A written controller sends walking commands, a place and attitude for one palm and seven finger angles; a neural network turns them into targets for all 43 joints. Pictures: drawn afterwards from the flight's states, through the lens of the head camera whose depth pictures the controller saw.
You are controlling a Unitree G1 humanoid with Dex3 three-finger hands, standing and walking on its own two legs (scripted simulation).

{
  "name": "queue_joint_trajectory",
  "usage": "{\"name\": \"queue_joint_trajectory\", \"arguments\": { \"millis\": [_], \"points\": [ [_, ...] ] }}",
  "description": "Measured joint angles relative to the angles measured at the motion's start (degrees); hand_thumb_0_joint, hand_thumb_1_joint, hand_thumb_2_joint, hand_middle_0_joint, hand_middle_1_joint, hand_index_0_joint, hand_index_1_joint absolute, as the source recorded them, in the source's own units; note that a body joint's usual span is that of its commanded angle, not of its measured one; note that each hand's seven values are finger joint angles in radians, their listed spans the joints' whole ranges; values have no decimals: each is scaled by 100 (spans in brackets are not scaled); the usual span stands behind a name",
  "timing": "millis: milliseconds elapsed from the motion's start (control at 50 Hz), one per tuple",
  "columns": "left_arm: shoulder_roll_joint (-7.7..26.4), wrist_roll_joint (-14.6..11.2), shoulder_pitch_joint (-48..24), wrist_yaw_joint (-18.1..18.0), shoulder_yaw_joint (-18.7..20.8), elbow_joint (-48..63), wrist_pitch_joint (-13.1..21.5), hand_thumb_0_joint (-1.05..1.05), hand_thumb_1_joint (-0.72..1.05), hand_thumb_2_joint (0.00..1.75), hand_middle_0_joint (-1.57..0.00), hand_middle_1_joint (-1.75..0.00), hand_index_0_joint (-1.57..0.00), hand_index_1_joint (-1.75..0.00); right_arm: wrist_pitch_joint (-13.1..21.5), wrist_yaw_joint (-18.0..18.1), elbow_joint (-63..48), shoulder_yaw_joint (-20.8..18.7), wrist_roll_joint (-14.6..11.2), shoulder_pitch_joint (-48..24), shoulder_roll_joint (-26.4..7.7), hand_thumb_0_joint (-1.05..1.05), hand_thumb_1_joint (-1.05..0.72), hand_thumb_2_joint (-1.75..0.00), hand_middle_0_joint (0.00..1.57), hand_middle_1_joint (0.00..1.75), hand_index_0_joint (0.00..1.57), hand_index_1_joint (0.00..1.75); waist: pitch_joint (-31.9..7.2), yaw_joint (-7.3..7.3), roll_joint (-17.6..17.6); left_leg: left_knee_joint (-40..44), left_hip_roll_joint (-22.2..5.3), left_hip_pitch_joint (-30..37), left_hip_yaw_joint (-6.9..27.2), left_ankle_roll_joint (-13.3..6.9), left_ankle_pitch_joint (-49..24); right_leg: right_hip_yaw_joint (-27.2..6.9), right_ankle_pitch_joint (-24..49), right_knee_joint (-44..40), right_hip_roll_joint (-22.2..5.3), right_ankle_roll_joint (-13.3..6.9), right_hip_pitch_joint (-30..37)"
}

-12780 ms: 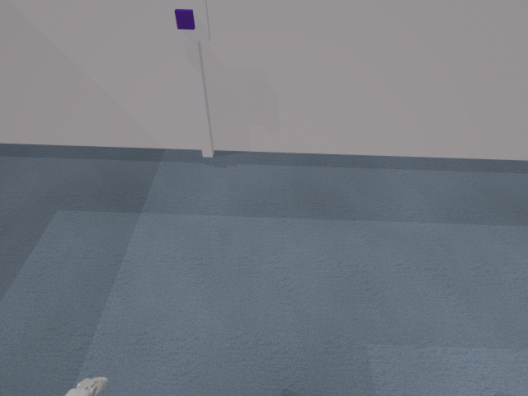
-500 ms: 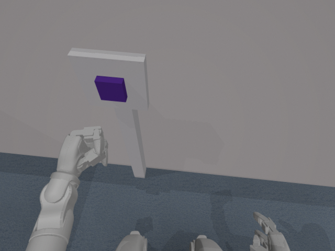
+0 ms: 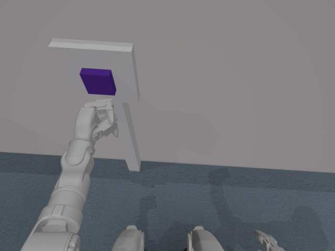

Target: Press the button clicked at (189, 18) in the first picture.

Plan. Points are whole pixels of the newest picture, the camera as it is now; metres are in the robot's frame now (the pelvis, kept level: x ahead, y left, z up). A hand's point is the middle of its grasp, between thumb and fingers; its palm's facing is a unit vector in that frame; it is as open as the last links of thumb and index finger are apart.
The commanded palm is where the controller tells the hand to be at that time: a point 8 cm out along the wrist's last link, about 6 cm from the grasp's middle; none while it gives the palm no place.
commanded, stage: aim a knuckle at the button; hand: left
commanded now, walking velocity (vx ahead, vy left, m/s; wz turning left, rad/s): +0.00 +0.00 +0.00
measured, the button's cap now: (99, 81) +0.51 +0.17 +0.08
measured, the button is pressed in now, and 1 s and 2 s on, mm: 0 0 15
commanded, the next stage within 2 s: press the button with the knuckle in 0.66 s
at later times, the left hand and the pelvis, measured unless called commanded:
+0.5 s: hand (114, 123) +0.40 +0.13 +0.05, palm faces -0.10 -0.99 -0.03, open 3.1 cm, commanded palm +0.38 +0.19 +0.06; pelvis +0.00 -0.01 +0.00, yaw +0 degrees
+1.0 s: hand (114, 118) +0.41 +0.13 +0.05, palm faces -0.10 -0.99 -0.03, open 3.1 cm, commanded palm +0.40 +0.19 +0.06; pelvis +0.00 +0.00 +0.00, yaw +0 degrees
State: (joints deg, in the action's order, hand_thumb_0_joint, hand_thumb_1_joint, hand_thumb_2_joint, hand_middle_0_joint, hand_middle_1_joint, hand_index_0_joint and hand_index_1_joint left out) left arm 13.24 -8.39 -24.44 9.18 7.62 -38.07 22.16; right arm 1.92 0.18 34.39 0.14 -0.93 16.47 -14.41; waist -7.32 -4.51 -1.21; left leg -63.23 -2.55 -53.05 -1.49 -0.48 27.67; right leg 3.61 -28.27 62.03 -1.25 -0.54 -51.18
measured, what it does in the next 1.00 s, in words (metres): stands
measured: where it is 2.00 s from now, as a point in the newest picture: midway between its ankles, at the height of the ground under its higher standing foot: outside the picture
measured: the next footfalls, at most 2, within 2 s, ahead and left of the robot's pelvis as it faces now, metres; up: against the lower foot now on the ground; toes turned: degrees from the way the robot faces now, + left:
none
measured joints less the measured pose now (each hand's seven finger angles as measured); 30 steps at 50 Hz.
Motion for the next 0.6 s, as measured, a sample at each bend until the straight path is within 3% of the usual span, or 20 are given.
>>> {"name": "queue_joint_trajectory", "arguments": {
  "millis": [260,440,600],
  "points": [
    [126,-5,13,24,315,-347,131,1,89,90,-130,-150,-130,-150,-262,-27,-41,-5,-19,211,16,1,-91,-90,20,30,20,30,-38,-42,7,211,-44,171,-72,47,-66,-72,47,-119,52,-46,86],
    [15,-87,35,162,137,-244,375,1,90,90,-130,-150,-130,-150,-201,8,31,-52,-29,49,-19,1,-91,-90,20,30,20,30,-16,28,18,158,-38,117,9,62,-67,4,43,-108,49,-63,83],
    [83,-30,-19,116,283,-365,269,1,89,90,-130,-150,-130,-150,-238,1,-110,-18,-24,-88,16,1,-91,-90,20,30,20,30,-26,-6,45,152,-39,129,-19,51,-61,-26,44,-94,50,-53,79]
  ]
}}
